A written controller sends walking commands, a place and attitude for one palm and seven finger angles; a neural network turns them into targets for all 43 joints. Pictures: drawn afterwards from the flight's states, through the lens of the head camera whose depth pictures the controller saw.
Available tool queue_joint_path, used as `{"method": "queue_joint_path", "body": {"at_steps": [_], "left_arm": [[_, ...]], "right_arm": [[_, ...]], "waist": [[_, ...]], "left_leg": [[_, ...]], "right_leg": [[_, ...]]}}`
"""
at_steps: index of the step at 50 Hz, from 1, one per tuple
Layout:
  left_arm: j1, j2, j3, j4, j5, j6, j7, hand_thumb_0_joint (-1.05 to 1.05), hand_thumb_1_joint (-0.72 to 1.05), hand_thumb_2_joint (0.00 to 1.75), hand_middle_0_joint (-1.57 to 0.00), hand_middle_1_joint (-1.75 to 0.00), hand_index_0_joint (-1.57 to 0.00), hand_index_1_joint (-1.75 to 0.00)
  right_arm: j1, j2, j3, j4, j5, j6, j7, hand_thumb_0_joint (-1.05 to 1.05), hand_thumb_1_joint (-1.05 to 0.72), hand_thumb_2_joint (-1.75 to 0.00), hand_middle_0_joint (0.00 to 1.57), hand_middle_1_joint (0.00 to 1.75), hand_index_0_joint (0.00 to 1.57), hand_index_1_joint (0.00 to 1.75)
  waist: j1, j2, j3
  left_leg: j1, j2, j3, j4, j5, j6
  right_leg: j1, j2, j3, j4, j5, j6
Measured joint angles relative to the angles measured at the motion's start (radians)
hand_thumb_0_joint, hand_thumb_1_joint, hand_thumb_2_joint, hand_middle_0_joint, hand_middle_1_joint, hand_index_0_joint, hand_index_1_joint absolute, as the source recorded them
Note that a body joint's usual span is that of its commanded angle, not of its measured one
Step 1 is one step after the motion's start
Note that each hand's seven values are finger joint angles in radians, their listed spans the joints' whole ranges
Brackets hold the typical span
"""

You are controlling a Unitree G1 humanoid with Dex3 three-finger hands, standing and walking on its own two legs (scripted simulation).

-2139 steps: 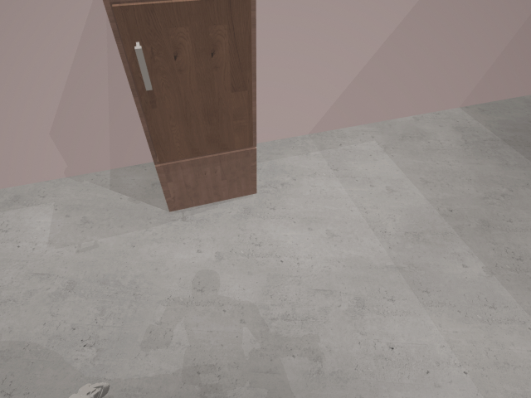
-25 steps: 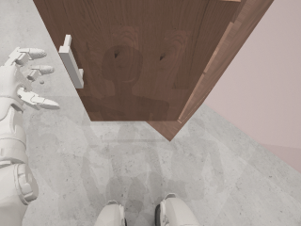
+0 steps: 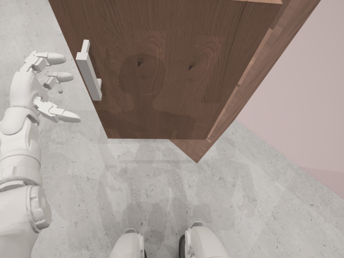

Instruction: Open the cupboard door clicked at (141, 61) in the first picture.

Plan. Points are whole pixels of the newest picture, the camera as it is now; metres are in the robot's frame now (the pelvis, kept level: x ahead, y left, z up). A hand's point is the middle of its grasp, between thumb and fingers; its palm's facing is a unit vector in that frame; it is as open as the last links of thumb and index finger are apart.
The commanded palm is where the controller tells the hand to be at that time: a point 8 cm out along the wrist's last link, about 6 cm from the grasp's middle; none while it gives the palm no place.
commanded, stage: slide the fingers in behind the handle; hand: left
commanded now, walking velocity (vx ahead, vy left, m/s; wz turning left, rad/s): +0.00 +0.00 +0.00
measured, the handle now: (92, 72) +0.52 +0.17 +0.07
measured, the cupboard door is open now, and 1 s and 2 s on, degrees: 43 43 43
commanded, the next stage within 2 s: close the thumb around the handle in 1.66 s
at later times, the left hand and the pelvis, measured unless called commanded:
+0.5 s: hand (72, 91) +0.47 +0.21 +0.06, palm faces +0.00 -1.00 -0.01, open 14.0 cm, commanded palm +0.45 +0.24 +0.06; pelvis +0.00 -0.01 +0.00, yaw +0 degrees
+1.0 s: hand (94, 93) +0.46 +0.16 +0.06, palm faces +0.00 -1.00 -0.04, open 13.9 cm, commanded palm +0.44 +0.21 +0.06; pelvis +0.00 -0.02 +0.00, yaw +1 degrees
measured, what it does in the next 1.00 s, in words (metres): stands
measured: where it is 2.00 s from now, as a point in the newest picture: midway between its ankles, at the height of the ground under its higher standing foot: outside the picture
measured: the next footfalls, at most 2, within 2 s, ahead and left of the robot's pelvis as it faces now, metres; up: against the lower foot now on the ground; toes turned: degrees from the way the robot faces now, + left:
none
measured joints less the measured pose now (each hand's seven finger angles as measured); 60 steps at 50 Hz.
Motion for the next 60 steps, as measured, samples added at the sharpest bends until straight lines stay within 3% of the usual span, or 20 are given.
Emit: {"method": "queue_joint_path", "body": {"at_steps": [11,18,26,35,41,46,55,60], "left_arm": [[-0.019,-0.004,-0.018,0.026,-0.009,0.006,-0.011,-0.01,-0.5,0.3,-0.3,-1.2,-0.3,-1.2],[-0.02,-0.028,-0.014,0.009,-0.003,0.003,0.024,-0.01,-0.49,0.3,-0.3,-1.2,-0.3,-1.21],[-0.013,-0.05,-0.054,-0.001,-0.007,0.01,0.069,-0.01,-0.49,0.3,-0.3,-1.2,-0.28,-1.21],[0.003,-0.119,-0.136,-0.041,-0.002,-0.011,0.085,-0.01,-0.5,0.3,-0.29,-1.2,-0.26,-1.2],[0.003,-0.169,-0.099,-0.022,0.016,-0.009,0.137,-0.01,-0.5,0.3,-0.3,-1.2,-0.29,-1.2],[0.021,-0.151,-0.082,-0.031,0.05,-0.03,0.178,-0.01,-0.49,0.3,-0.3,-1.2,-0.31,-1.21],[-0.006,-0.146,-0.114,-0.002,0.016,-0.033,0.147,-0.01,-0.5,0.3,-0.3,-1.2,-0.3,-1.2],[-0.026,-0.165,-0.125,0.007,0.016,-0.043,0.171,-0.01,-0.5,0.3,-0.29,-1.2,-0.3,-1.2]], "right_arm": [[0.013,-0.012,-0.005,0.016,0.0,-0.003,-0.007,0.0,-0.9,-0.9,0.2,0.3,0.2,0.3],[0.011,-0.012,-0.011,0.013,-0.002,-0.003,-0.003,0.0,-0.9,-0.9,0.2,0.3,0.2,0.3],[0.012,-0.002,-0.013,0.021,-0.002,-0.003,0.007,0.0,-0.9,-0.9,0.2,0.3,0.2,0.3],[-0.002,0.004,-0.021,0.038,-0.004,-0.009,0.015,0.0,-0.9,-0.9,0.2,0.3,0.2,0.3],[-0.016,0.009,-0.018,0.015,-0.005,-0.005,0.019,0.0,-0.9,-0.9,0.2,0.3,0.2,0.3],[-0.013,0.013,-0.018,-0.009,-0.007,-0.006,0.025,0.0,-0.9,-0.9,0.2,0.3,0.2,0.3],[-0.004,0.004,-0.019,0.023,0.001,-0.013,0.014,0.0,-0.9,-0.9,0.2,0.3,0.2,0.3],[-0.004,-0.004,-0.027,0.036,-0.002,-0.022,0.013,0.0,-0.9,-0.9,0.2,0.3,0.2,0.3]], "waist": [[-0.007,-0.004,0.001],[-0.012,-0.005,-0.001],[0.003,0.002,-0.004],[0.016,0.011,-0.012],[0.0,0.008,-0.021],[-0.004,0.007,-0.014],[0.008,0.005,0.0],[0.004,0.006,-0.005]], "left_leg": [[-0.011,0.0,-0.006,0.003,0.001,-0.003],[-0.015,0.001,-0.006,0.006,0.0,-0.005],[-0.006,-0.002,-0.011,-0.002,0.002,-0.008],[0.008,-0.008,-0.018,-0.008,0.002,-0.012],[0.027,-0.006,-0.002,-0.018,0.003,-0.013],[0.029,-0.002,0.006,-0.019,0.006,-0.017],[0.017,-0.004,-0.01,-0.016,0.017,-0.026],[0.007,-0.005,-0.014,-0.01,0.018,-0.028]], "right_leg": [[-0.009,0.0,-0.006,0.004,-0.001,-0.004],[-0.015,0.002,-0.005,0.008,-0.003,-0.006],[-0.005,-0.001,-0.009,0.004,-0.006,-0.008],[0.011,-0.006,-0.016,0.003,-0.011,-0.01],[0.016,-0.004,0.0,0.008,-0.014,-0.012],[0.009,-0.001,0.009,0.018,-0.013,-0.017],[0.003,-0.003,-0.007,0.021,-0.008,-0.027],[-0.006,-0.004,-0.01,0.027,-0.009,-0.029]]}}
